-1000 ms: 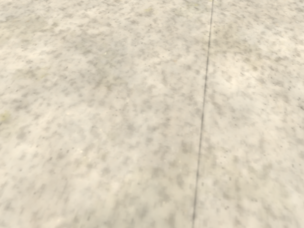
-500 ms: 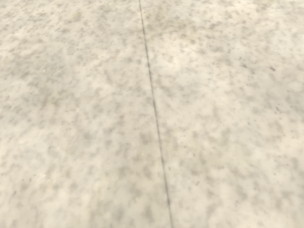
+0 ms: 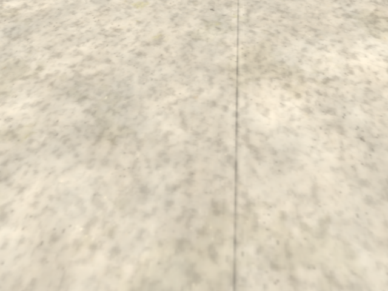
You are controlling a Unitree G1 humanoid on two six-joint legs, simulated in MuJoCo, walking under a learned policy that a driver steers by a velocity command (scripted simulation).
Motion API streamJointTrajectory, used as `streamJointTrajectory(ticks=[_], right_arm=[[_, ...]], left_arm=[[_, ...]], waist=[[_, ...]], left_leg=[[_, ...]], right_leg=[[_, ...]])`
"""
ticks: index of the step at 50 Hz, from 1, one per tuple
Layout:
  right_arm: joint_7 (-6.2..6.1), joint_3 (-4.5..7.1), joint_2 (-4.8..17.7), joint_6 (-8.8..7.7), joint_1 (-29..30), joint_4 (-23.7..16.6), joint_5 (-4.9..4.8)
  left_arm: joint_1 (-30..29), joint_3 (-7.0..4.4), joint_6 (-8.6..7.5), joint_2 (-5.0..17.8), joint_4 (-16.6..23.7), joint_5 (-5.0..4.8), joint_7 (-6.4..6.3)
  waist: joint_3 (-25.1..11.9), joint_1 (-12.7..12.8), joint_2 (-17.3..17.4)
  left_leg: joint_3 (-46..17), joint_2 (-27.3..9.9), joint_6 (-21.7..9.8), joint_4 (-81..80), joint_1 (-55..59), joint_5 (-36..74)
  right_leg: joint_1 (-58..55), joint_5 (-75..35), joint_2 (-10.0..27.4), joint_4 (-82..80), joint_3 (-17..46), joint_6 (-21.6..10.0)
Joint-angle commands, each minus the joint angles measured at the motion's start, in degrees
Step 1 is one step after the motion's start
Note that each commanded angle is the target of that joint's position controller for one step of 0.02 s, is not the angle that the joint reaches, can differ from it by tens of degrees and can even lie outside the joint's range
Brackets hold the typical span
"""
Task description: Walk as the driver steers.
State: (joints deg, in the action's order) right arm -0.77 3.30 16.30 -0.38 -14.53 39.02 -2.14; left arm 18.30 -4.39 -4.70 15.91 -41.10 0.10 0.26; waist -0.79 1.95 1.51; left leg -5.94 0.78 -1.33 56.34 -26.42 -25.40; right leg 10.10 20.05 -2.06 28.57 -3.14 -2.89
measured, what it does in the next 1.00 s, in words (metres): walks ahead: left foot, then right foot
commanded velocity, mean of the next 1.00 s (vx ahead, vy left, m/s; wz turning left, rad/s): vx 0.46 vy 0.00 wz -0.09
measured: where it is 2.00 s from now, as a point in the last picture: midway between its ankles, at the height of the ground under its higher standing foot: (204, 168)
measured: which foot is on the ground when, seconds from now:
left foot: up 0.00-0.28, down 0.30-0.88, up 0.90-1.00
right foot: down 0.00-0.30, up 0.32-0.86, down 0.88-1.00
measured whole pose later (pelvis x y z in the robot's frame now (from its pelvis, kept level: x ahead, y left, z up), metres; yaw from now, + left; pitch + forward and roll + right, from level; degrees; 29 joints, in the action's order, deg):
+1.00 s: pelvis +0.52 +0.11 +0.00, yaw -9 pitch +1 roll -1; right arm 0.0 2.2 16.7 -6.0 -14.3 41.7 -0.6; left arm 12.2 -4.1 -3.2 16.8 -38.2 -1.0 2.0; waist 3.3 0.3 0.4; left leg -1.9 -1.1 -0.3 71.8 -22.1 -22.3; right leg 20.4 9.8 -6.5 28.8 -0.6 -6.2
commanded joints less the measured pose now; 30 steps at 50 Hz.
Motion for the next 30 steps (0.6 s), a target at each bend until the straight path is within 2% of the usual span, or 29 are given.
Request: streamJointTrajectory(ticks=[1,3,5,7,10,12,13,14,15,16,17,18,19,20,21,22,24,26,30], right_arm=[[1.15,1.36,5.10,-2.11,6.86,-6.87,-0.09],[2.18,0.86,3.95,-2.06,9.00,-7.49,0.27],[3.00,0.01,2.26,-1.99,11.33,-8.63,0.51],[3.74,-0.80,0.92,-2.12,14.49,-9.99,0.41],[4.54,-0.72,1.97,-2.11,16.75,-11.28,0.30],[4.54,0.23,3.91,-2.06,14.71,-11.52,0.57],[4.31,1.28,5.64,-1.93,9.85,-10.43,0.79],[3.71,2.84,8.08,-1.65,0.91,-7.83,0.80],[2.56,4.32,11.13,-0.99,-8.20,-5.91,0.77],[1.66,4.70,17.59,-1.13,-9.38,-5.56,1.54],[1.91,3.47,13.51,-1.92,-10.73,-6.77,1.98],[2.34,2.62,10.98,-2.73,-7.78,-5.39,2.33],[2.39,2.16,9.40,-3.26,-4.75,-4.52,1.93],[2.49,1.65,7.40,-3.71,-1.39,-4.15,2.14],[2.65,1.17,5.51,-4.35,0.85,-4.22,2.68],[2.67,1.16,4.70,-4.95,2.00,-3.96,2.86],[2.61,1.35,4.32,-6.33,2.15,-2.44,2.74],[2.25,1.68,4.81,-6.82,1.35,-0.93,3.08],[1.19,1.83,5.63,-6.64,0.18,0.81,3.01]], left_arm=[[0.14,-1.42,-1.06,6.07,2.58,-0.17,-0.64],[-0.13,-1.29,-0.93,6.17,2.01,0.29,-0.83],[0.30,-1.42,-0.71,7.39,0.95,0.15,-1.02],[1.28,-1.69,-0.38,9.19,-0.27,-0.25,-1.09],[3.25,-2.09,-0.02,11.42,-2.07,-1.26,-0.76],[3.53,-2.25,0.18,12.64,-3.11,-1.81,-0.52],[3.03,-2.35,0.36,13.43,-3.45,-2.01,-0.57],[3.53,-1.93,0.43,12.93,-3.82,-2.04,-0.69],[3.37,-0.94,-0.03,11.13,-3.19,-1.16,-0.86],[9.20,1.73,-0.54,2.34,-0.69,0.33,-0.27],[5.88,0.81,-1.72,7.69,-1.91,-1.97,0.09],[0.05,-0.29,-1.84,10.56,0.37,-3.96,0.16],[-2.10,0.12,-1.93,9.59,1.16,-3.58,-0.17],[-2.43,0.07,-1.70,8.94,0.65,-2.21,-0.54],[-0.30,-0.19,-0.85,8.72,-0.25,-1.89,-0.54],[1.69,-0.17,0.09,7.83,-1.27,-2.13,-0.46],[2.59,0.03,1.59,5.82,-2.19,-2.14,-0.61],[-0.11,0.03,2.14,5.02,-1.52,-1.90,-0.79],[-5.47,0.21,1.33,4.14,-0.04,-1.54,0.09]], waist=[[5.83,1.05,-5.98],[5.61,1.79,-5.65],[5.11,2.64,-5.62],[5.52,3.74,-6.09],[6.02,3.82,-6.82],[4.29,0.90,-7.75],[1.09,-2.77,-7.89],[-3.83,-7.75,-6.67],[-8.04,-12.54,-4.63],[-16.58,-6.43,13.00],[-24.26,-10.67,7.23],[-13.60,-9.99,5.10],[-6.94,-7.62,3.69],[-3.72,-5.18,2.38],[-2.51,-2.79,3.73],[-2.36,-1.52,4.30],[-0.68,-0.52,2.46],[1.98,-0.91,1.27],[3.76,-2.41,0.95]], left_leg=[[-3.37,-5.81,-0.06,8.42,-27.54,6.25],[0.30,-5.93,1.52,4.91,-24.02,11.08],[3.28,-6.18,2.66,-1.27,-20.15,15.43],[5.60,-5.81,2.53,-8.78,-15.97,18.51],[8.90,-4.06,0.43,-15.68,-9.42,17.89],[10.37,-1.06,-2.56,-18.68,-2.65,15.42],[11.60,1.23,-4.36,-20.94,4.93,15.83],[12.11,3.59,-6.35,-23.36,18.89,18.15],[5.20,-0.55,-8.04,-21.78,35.04,18.79],[-26.78,-19.32,-16.07,-28.52,50.17,7.62],[-41.00,-24.55,-19.03,-37.69,48.77,1.09],[-30.95,-22.36,-16.10,-39.12,41.57,2.92],[-22.01,-20.02,-14.16,-39.76,32.84,7.58],[-16.32,-17.57,-12.70,-40.76,25.87,11.81],[-11.57,-15.49,-11.82,-42.61,20.98,15.85],[-8.63,-14.78,-11.64,-44.77,18.44,17.11],[-3.46,-14.40,-11.58,-47.39,16.07,22.10],[1.40,-13.67,-10.51,-48.64,16.01,26.43],[8.81,-11.69,-7.78,-49.64,19.25,31.13]], right_leg=[[-15.85,-0.65,20.18,-18.47,22.66,-9.23],[-13.11,-12.36,16.89,-19.24,12.70,-7.49],[-11.11,-16.87,15.30,-19.05,6.26,-6.69],[-9.40,-18.12,14.91,-18.98,2.35,-6.05],[-8.79,-21.57,16.50,-18.23,-0.46,-5.27],[-10.05,-38.59,17.84,-13.75,-2.16,-4.62],[-10.01,-49.43,17.52,-7.22,-4.26,-3.64],[-5.65,-54.52,16.18,2.91,-6.08,-2.42],[6.94,-42.61,14.36,17.20,-6.18,-0.30],[26.28,10.02,4.71,41.30,-3.79,3.30],[28.71,13.69,2.45,50.09,9.86,2.97],[33.74,8.85,4.64,51.37,9.62,2.55],[33.29,3.46,7.52,47.90,8.43,1.94],[30.93,-0.65,9.48,44.63,8.14,1.91],[27.00,-3.95,10.87,42.76,9.09,1.86],[24.35,-6.02,11.08,41.98,9.45,2.10],[24.05,-8.00,10.68,39.89,9.98,2.80],[27.60,-12.14,9.90,36.31,11.29,3.38],[30.05,-24.58,8.01,23.10,10.63,3.52]])
Keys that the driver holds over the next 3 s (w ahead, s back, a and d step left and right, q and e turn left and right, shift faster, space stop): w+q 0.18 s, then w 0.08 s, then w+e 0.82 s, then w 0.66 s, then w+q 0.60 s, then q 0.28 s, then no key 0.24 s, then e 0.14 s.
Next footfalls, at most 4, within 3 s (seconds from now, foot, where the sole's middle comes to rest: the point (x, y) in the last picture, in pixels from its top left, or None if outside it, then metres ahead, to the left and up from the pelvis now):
0.30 left None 0.28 0.20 -0.77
0.88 right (203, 266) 0.60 0.03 -0.77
1.32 left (163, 192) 0.91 0.20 -0.77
1.86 right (237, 156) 1.11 -0.11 -0.77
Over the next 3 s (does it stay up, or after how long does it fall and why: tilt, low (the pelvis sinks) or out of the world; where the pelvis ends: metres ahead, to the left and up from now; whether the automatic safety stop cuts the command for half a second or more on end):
stays up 1.45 0.00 0.00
